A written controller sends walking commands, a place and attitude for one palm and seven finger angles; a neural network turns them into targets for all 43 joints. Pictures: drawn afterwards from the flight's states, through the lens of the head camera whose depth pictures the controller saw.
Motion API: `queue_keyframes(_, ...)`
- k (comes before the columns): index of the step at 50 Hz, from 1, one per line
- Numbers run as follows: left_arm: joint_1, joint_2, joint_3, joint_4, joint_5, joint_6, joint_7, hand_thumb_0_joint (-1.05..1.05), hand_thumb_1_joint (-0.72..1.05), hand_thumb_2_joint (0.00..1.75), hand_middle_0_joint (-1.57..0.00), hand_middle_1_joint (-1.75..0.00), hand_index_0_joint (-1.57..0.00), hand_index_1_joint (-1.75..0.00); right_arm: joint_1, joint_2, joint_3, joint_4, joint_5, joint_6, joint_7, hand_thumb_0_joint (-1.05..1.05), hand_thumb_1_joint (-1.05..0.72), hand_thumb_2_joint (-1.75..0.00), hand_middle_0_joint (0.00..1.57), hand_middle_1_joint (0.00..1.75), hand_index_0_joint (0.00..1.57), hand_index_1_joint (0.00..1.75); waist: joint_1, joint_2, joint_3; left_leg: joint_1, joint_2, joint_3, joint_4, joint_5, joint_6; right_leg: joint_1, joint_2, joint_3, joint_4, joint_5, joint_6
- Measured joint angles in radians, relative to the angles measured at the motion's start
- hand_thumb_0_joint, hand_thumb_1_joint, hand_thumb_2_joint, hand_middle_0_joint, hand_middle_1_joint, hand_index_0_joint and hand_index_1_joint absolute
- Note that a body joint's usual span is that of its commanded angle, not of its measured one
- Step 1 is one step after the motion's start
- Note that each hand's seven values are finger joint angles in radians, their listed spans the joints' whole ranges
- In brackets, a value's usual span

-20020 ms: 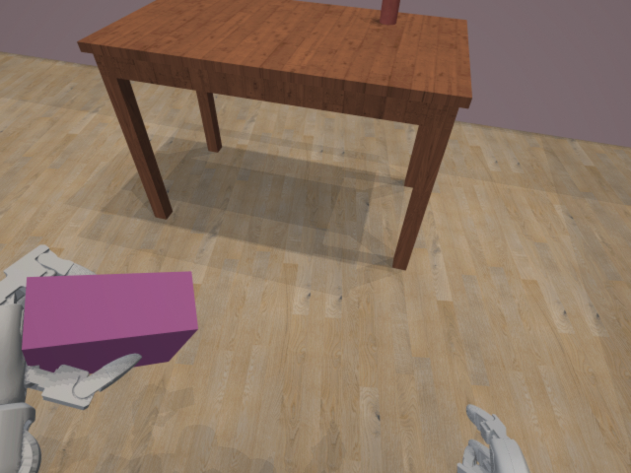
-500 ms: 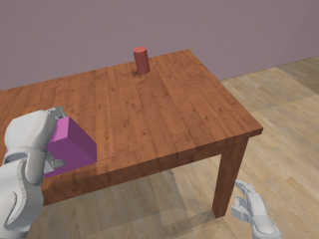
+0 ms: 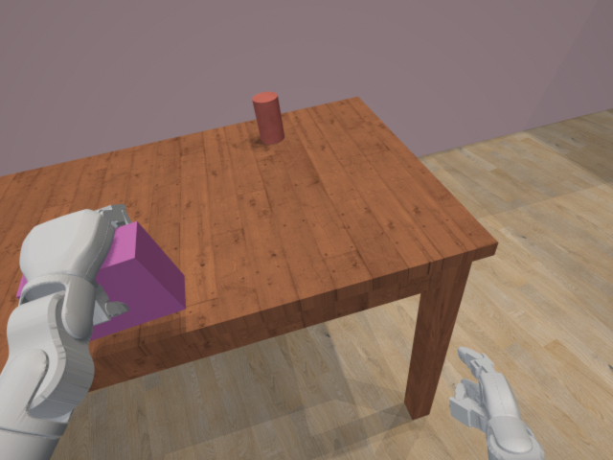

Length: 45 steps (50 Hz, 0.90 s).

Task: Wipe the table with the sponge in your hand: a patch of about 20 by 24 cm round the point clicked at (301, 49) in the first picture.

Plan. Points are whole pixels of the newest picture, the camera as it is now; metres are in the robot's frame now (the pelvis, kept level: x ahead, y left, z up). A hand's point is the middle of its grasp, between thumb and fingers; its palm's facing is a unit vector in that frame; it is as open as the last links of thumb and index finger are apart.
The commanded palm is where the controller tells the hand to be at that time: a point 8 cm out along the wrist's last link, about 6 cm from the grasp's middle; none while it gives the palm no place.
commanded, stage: move the sponge above the wiping area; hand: left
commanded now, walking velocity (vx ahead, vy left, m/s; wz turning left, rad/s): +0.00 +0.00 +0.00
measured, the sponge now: (121, 292) +0.25 +0.30 +0.12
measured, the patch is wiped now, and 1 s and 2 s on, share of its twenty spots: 0.00 0.00 0.00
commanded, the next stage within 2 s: none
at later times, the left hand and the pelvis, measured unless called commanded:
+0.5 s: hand (107, 262) +0.27 +0.32 +0.15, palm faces +0.08 -0.05 -1.00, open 9.8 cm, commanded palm +0.24 +0.31 +0.23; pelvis +0.01 +0.02 +0.00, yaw +0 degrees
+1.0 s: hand (112, 254) +0.30 +0.34 +0.14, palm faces +0.01 -0.04 -1.00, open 9.8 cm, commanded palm +0.27 +0.33 +0.21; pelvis +0.03 +0.02 +0.00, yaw +1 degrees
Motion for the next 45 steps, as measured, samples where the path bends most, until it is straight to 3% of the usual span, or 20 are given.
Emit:
queue_keyframes(7,-0.041,0.0,-0.02,0.057,0.029,-0.02,-0.016,0.0,-0.47,1.03,-0.76,-1.35,-0.76,-1.35,0.007,0.005,0.004,0.01,-0.006,-0.007,0.002,0.01,-0.91,-0.89,0.21,0.3,0.2,0.3,-0.009,-0.008,0.002,-0.004,-0.005,0.004,-0.005,0.004,0.003,-0.006,-0.005,0.004,-0.002,0.003,0.004)
queue_keyframes(35,-0.102,-0.025,-0.03,0.168,0.065,-0.061,-0.007,0.0,-0.47,1.03,-0.76,-1.35,-0.76,-1.35,0.028,0.009,-0.001,0.017,-0.008,0.002,0.011,0.01,-0.91,-0.89,0.21,0.3,0.2,0.3,-0.013,-0.019,0.0,-0.006,-0.022,0.001,-0.026,-0.001,0.023,0.006,-0.022,0.003,-0.046,0.006,0.023)
queue_keyframes(45,-0.121,-0.007,-0.009,0.234,0.069,-0.066,-0.028,0.0,-0.47,1.03,-0.76,-1.35,-0.76,-1.35,0.03,0.005,0.0,0.01,-0.006,0.01,0.007,0.01,-0.91,-0.89,0.21,0.3,0.2,0.3,-0.022,-0.023,-0.001,-0.012,-0.02,-0.004,-0.025,-0.012,0.023,0.005,-0.019,-0.002,-0.054,-0.001,0.023)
